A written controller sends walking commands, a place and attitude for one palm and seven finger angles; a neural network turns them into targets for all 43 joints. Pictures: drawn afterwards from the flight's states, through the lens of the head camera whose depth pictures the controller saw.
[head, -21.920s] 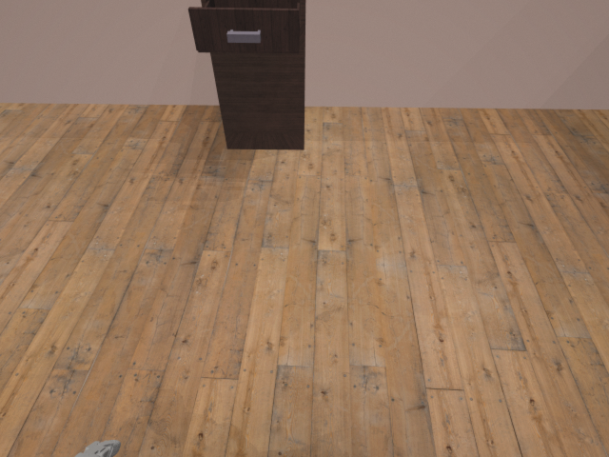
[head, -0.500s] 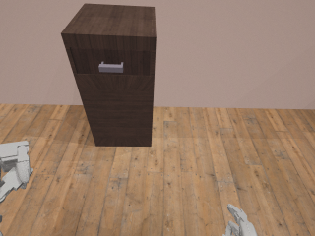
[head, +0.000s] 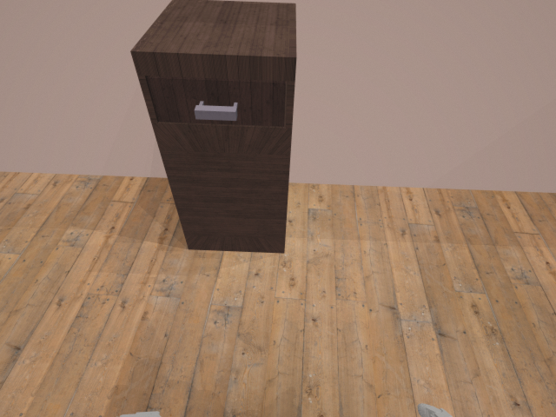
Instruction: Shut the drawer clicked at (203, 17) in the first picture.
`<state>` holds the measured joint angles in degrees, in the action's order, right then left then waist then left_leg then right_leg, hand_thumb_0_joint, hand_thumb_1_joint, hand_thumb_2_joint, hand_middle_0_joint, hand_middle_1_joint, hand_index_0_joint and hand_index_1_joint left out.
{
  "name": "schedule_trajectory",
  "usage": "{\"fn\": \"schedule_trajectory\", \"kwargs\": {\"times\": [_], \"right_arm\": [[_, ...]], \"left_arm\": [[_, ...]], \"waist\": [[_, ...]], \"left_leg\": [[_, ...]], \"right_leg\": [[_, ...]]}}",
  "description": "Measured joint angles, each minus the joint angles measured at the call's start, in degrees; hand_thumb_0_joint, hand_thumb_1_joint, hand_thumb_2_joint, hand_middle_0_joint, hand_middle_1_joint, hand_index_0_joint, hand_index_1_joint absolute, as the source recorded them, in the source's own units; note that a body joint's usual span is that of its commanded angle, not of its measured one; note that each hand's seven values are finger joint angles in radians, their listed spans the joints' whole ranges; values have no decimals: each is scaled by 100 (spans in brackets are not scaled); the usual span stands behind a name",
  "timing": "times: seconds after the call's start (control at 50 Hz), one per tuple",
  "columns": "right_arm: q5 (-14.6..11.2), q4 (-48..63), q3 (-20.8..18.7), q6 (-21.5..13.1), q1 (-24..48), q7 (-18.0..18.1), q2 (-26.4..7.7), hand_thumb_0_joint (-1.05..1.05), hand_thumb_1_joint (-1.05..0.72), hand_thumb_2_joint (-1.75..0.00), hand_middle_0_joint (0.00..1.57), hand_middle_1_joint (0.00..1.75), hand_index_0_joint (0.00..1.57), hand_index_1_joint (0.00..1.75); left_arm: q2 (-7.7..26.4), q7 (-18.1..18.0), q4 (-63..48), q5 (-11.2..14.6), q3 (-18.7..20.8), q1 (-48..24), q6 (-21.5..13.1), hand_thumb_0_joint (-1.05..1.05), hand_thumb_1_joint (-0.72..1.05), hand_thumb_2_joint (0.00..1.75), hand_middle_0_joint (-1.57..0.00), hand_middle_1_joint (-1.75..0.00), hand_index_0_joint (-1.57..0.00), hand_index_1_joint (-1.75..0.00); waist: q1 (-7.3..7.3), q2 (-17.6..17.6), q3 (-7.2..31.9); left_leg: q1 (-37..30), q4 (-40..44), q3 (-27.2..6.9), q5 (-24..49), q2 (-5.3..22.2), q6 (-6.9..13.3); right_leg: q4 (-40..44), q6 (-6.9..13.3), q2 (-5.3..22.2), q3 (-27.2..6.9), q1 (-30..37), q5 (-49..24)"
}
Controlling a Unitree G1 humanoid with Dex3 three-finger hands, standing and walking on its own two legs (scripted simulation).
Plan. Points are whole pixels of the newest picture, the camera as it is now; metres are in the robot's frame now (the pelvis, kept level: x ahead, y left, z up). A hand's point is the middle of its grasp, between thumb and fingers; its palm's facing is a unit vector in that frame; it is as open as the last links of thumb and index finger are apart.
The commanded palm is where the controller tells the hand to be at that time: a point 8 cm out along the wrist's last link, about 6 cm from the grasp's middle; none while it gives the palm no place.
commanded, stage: let the arm hang, fingers relaxed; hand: left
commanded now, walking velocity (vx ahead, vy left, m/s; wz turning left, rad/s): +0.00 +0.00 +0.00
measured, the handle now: (217, 108) +0.89 +0.20 -0.03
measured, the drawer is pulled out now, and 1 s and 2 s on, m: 0.00 0.00 0.00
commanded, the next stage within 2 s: look to check the result in 0.86 s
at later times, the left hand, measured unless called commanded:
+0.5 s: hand out of the picture -0.04 +0.18 -0.16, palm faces +0.03 -0.97 -0.23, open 6.8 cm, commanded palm none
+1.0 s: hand out of the picture +0.01 +0.17 -0.16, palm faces +0.03 -0.97 -0.22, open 7.4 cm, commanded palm none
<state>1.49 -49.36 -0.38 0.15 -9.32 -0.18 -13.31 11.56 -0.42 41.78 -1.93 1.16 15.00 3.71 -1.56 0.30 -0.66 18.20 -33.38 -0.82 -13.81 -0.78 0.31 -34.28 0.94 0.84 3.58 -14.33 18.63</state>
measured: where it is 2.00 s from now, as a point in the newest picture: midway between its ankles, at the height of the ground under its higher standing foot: outside the picture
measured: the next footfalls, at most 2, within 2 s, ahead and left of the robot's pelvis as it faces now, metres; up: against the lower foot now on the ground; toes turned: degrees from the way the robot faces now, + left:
none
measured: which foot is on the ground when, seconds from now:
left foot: down 0.00-1.00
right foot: down 0.00-1.00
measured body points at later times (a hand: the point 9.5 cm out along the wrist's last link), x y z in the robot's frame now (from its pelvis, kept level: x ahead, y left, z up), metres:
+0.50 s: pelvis +0.00 +0.00 +0.01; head +0.01 -0.01 +0.46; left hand -0.04 +0.23 -0.14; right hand -0.03 -0.22 -0.16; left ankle +0.04 +0.12 -0.73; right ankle +0.00 -0.11 -0.73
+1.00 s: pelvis +0.01 -0.01 +0.01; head +0.02 -0.02 +0.46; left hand +0.01 +0.23 -0.14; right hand +0.00 -0.24 -0.15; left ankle +0.04 +0.12 -0.73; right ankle +0.00 -0.11 -0.73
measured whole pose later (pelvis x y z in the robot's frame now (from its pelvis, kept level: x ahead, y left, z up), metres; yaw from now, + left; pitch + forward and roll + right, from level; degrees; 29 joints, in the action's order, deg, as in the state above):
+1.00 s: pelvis +0.01 -0.01 +0.01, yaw +0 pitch -2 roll +0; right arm 1.0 -64.6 -1.2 0.9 -15.4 1.5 -9.0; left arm 9.9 -1.5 64.5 -0.7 1.5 14.4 0.1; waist -0.5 -1.0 -3.2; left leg 13.0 -25.1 -1.5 -10.1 0.5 -0.7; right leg -24.9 2.0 -0.7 4.2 -8.7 14.3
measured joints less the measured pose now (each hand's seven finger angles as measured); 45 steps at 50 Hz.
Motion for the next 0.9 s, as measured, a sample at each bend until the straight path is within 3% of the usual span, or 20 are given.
{"fn": "schedule_trajectory", "kwargs": {"times": [0.04, 0.2, 0.48, 0.7, 0.9], "right_arm": [[1, -209, 31, 61, -124, 21, 103, 0, -91, -90, 20, 30, 20, 30], [-39, -1058, 35, 227, -671, 89, 318, 0, -91, -90, 20, 30, 20, 30], [-58, -1557, -31, 166, -899, 132, 512, 0, -91, -90, 20, 30, 20, 30], [-44, -1518, -49, 70, -727, 158, 607, 0, -91, -90, 20, 30, 20, 30], [-40, -1496, -83, 76, -632, 163, 501, 0, -91, -90, 20, 30, 20, 30]], "left_arm": [[-52, -177, 597, -82, -17, 62, -28, 1, 90, 90, -114, -137, -113, -133], [204, -54, 1888, 101, 9, 477, -187, 1, 90, 90, -84, -105, -83, -102], [-133, -100, 2408, 131, -37, 418, -281, 1, 91, 90, -33, -45, -32, -45], [-330, -118, 2198, 118, -17, -71, -375, 0, 91, 90, -21, -32, -21, -32], [-212, -111, 2199, 122, 27, -102, -378, 0, 91, 90, -20, -30, -20, -30]], "waist": [[22, 104, -95], [224, 7, -297], [152, -192, -245], [95, -123, -121], [84, -131, -194]], "left_leg": [[-55, 118, -39, 71, 53, -26], [-205, 555, -134, 342, 129, -65], [-368, 743, -35, 417, 72, -28], [-458, 786, -30, 404, 69, -51], [-494, 798, -66, 381, 117, -91]], "right_leg": [[192, 19, -60, 36, 92, -111], [826, 76, -160, 124, 348, -468], [823, 48, -92, 32, 397, -466], [802, 60, -88, 26, 455, -420], [898, 96, -141, 58, 536, -433]]}}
